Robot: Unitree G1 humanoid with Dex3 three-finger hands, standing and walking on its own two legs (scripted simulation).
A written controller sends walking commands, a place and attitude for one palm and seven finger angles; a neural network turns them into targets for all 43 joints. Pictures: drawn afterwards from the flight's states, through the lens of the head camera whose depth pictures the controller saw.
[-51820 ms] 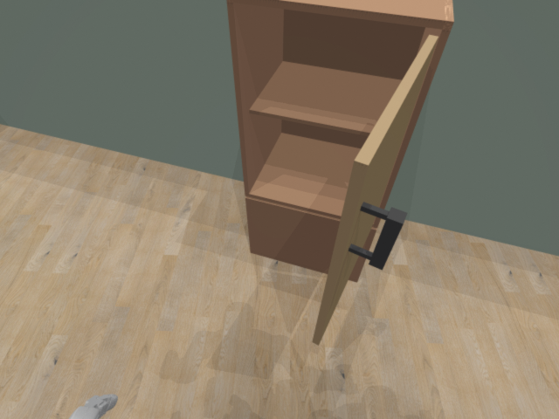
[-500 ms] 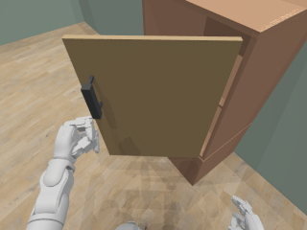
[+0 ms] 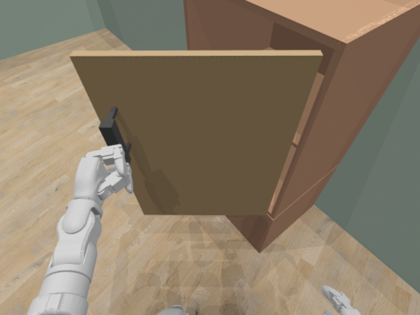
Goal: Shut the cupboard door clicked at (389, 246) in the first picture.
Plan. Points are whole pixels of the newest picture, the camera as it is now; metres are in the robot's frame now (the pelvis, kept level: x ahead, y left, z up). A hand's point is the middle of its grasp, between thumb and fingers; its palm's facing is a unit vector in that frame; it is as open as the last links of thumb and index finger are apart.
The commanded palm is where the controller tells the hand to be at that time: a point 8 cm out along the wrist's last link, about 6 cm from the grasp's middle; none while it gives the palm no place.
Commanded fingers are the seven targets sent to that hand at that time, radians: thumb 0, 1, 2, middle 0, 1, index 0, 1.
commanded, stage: bring the fist close to the handle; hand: left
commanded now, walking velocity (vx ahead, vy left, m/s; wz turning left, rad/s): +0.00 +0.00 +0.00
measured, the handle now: (118, 137) +0.45 +0.21 +0.08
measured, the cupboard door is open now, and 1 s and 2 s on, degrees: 51 43 31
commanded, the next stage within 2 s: push the door shut along its arc in 0.14 s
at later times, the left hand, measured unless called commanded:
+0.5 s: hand (127, 166) +0.37 +0.18 +0.09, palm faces -0.03 -1.00 -0.03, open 3.1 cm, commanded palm +0.35 +0.23 +0.08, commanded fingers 0.00 0.90 0.90 -1.30 -1.50 -1.30 -1.50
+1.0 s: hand (141, 144) +0.43 +0.16 +0.09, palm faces -0.18 -0.98 -0.04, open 3.1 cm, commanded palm +0.42 +0.21 +0.08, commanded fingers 0.00 0.90 0.90 -1.30 -1.50 -1.30 -1.50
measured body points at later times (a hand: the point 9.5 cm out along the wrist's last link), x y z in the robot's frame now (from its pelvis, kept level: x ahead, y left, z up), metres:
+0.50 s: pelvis -0.01 +0.00 +0.00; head +0.03 -0.01 +0.44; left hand +0.36 +0.23 +0.09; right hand +0.13 -0.25 -0.10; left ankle +0.04 +0.11 -0.70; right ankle -0.01 -0.11 -0.70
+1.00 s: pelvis -0.02 +0.01 -0.02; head +0.05 +0.02 +0.43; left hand +0.43 +0.21 +0.09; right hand +0.06 -0.26 -0.13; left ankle +0.04 +0.11 -0.70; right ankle -0.01 -0.11 -0.70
